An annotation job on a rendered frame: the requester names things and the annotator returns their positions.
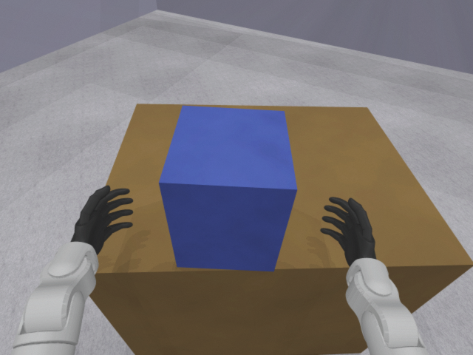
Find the robot left forearm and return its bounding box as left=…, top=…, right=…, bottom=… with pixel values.
left=11, top=242, right=99, bottom=355

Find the pedestal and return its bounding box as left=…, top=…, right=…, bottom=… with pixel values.
left=89, top=104, right=473, bottom=355

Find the carton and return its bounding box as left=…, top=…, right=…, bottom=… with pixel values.
left=159, top=106, right=297, bottom=271

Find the robot right hand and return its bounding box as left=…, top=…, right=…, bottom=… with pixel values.
left=320, top=197, right=376, bottom=267

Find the robot left hand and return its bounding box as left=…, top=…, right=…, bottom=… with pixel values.
left=71, top=186, right=133, bottom=255

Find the robot right forearm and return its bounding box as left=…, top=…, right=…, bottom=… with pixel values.
left=346, top=258, right=429, bottom=355

